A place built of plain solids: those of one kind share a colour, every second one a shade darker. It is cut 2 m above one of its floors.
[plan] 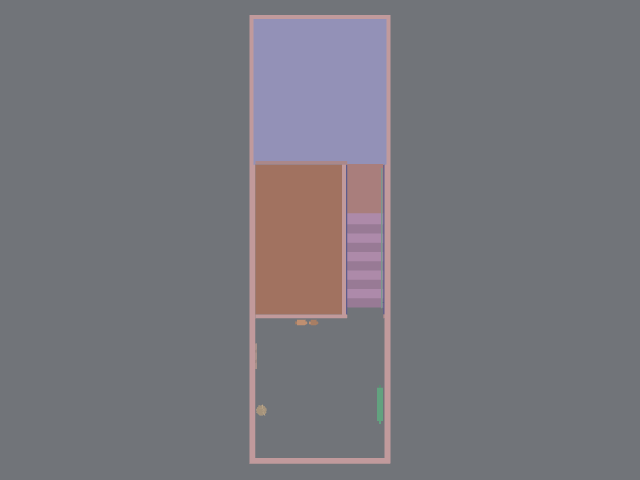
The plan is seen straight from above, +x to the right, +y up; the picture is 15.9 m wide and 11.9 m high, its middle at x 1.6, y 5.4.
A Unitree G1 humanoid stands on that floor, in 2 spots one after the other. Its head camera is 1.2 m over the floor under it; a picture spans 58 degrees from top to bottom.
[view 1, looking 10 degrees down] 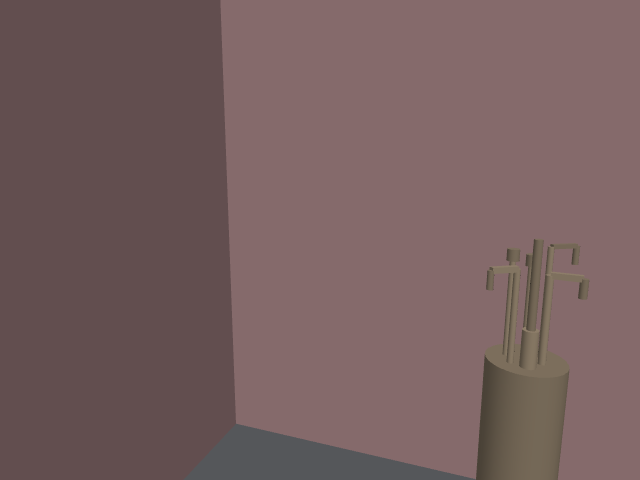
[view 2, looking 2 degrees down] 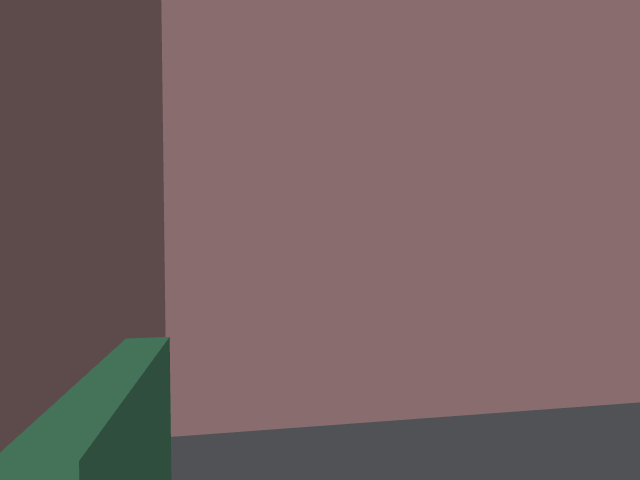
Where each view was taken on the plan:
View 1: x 1.60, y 1.00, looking -160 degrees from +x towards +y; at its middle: wall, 1.73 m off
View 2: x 2.72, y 2.51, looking -99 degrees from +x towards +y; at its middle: wall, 2.55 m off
